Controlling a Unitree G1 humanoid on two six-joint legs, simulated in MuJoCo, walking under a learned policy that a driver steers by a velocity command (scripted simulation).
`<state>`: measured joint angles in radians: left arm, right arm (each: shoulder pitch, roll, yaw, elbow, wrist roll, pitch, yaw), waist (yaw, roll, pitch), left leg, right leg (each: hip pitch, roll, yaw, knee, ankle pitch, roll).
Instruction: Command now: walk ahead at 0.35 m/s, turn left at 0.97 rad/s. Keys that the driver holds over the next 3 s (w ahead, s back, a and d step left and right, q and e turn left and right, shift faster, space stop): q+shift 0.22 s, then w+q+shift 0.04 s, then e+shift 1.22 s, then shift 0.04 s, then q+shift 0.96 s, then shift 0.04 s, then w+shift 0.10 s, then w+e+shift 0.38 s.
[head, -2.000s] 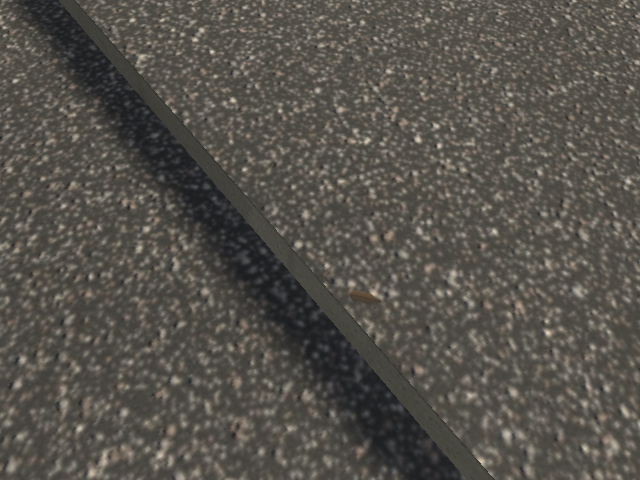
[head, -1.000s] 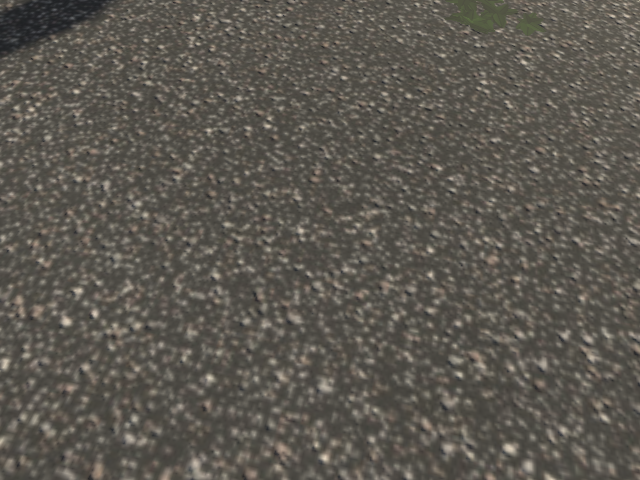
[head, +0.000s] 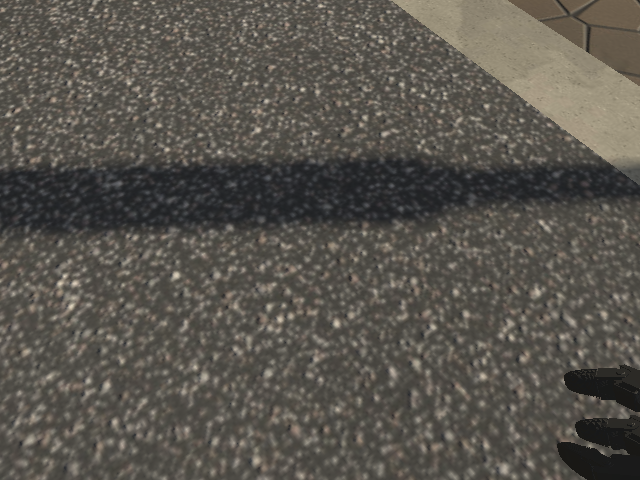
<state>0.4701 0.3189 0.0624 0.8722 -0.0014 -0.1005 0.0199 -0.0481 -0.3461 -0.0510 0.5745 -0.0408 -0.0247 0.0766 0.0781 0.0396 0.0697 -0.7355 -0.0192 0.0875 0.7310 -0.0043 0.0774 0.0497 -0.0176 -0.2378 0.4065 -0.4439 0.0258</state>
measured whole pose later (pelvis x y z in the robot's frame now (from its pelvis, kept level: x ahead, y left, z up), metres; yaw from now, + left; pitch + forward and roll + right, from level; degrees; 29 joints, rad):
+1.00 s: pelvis +0.24 -0.05 +0.02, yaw -7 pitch +1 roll +0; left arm 0.26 0.34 0.11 0.69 0.02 0.06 -0.01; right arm 0.15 -0.28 -0.01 0.67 -0.02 0.01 -0.05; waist 0.04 -0.05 0.05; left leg -0.25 -0.06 -0.05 0.45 -0.21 0.05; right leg -0.46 0.16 0.17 0.87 -0.44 0.02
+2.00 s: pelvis +0.27 -0.08 +0.02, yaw -24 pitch +1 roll -1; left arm 0.14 0.30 0.04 0.70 0.03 0.05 0.03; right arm 0.31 -0.29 -0.06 0.73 0.00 0.04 0.01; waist -0.02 -0.04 0.07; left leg -0.23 -0.09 -0.10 0.48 -0.25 0.07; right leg -0.46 0.06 0.04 1.02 -0.44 0.02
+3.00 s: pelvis +0.42 -0.09 +0.02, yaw +0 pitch +1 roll +1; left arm 0.27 0.31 0.07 0.78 0.02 0.01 -0.07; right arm 0.37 -0.26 -0.02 0.81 -0.03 -0.08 -0.01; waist -0.01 -0.05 -0.02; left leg 0.07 -0.03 0.14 0.23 -0.33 0.02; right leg -0.75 -0.04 0.02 1.15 -0.14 -0.05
